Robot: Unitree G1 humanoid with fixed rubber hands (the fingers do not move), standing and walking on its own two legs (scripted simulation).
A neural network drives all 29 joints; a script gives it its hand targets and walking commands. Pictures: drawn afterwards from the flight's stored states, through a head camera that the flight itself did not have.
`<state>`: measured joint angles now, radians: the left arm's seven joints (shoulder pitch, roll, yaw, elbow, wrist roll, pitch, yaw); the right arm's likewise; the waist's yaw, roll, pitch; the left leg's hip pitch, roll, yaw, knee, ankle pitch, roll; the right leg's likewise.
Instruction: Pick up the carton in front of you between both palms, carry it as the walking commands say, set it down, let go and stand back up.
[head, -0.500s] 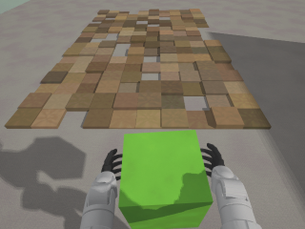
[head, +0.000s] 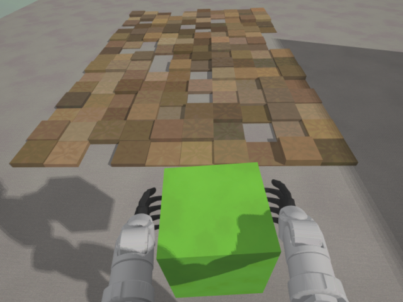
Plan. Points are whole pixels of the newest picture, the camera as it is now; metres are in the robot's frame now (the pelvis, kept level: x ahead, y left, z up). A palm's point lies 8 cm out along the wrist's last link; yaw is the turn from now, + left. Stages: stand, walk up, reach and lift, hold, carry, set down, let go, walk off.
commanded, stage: reach and lift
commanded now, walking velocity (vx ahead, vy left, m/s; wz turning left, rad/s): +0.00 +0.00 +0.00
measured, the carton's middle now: (215, 232) +0.31 +0.00 -0.06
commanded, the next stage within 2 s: hold in 0.52 s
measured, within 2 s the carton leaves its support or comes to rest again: neither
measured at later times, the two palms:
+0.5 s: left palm (139, 216) +0.30 +0.16 +0.03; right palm (285, 207) +0.31 -0.14 +0.04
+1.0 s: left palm (138, 216) +0.29 +0.16 +0.05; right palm (289, 208) +0.30 -0.14 +0.06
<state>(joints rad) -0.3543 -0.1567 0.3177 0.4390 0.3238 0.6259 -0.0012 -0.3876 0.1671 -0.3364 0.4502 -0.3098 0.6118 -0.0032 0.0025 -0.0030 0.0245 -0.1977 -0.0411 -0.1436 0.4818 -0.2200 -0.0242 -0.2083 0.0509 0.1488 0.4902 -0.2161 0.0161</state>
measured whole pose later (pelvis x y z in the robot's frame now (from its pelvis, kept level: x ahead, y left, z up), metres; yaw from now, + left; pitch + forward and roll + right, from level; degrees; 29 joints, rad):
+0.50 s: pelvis +0.02 +0.01 +0.01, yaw +0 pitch -4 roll +0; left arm -0.22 -0.14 0.21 0.29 0.27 0.70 0.01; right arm -0.26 0.15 -0.22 0.29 -0.27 0.69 -0.01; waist 0.00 -0.01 -0.01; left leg -0.09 -0.04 -0.14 0.36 -0.19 -0.01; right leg -0.10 0.03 0.15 0.36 -0.19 0.02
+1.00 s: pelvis +0.01 +0.00 +0.01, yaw +0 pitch -7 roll +0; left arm -0.28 -0.16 0.24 0.27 0.29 0.77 0.00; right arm -0.31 0.16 -0.25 0.28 -0.28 0.75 -0.01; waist 0.01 0.00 0.02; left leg -0.06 -0.03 -0.14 0.38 -0.19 -0.02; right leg -0.07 0.04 0.15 0.39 -0.19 0.02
